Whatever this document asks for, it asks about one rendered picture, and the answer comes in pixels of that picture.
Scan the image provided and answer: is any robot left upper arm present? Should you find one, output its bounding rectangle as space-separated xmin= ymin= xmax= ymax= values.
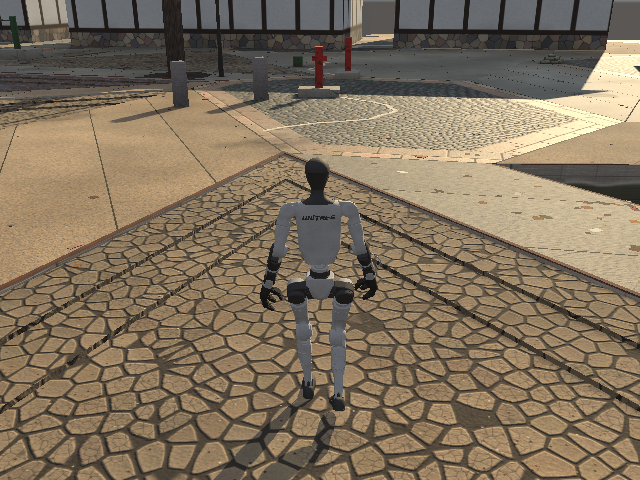
xmin=272 ymin=202 xmax=298 ymax=258

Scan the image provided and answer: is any robot right upper arm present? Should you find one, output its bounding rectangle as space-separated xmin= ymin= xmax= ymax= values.
xmin=339 ymin=200 xmax=367 ymax=255

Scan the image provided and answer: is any right robot hand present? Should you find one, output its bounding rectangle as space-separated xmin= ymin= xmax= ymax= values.
xmin=354 ymin=277 xmax=378 ymax=300

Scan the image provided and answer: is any humanoid robot torso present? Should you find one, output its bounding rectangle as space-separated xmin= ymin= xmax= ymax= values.
xmin=295 ymin=196 xmax=342 ymax=300

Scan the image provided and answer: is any robot left forearm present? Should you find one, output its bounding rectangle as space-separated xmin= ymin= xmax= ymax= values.
xmin=262 ymin=243 xmax=282 ymax=289

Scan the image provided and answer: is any humanoid robot head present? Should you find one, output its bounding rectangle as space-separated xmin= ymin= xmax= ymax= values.
xmin=301 ymin=157 xmax=335 ymax=205

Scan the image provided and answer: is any left robot hand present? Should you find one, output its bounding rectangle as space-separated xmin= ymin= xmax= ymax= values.
xmin=260 ymin=285 xmax=283 ymax=311

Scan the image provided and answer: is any robot right forearm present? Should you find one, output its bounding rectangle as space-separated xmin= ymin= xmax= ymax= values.
xmin=357 ymin=239 xmax=376 ymax=280

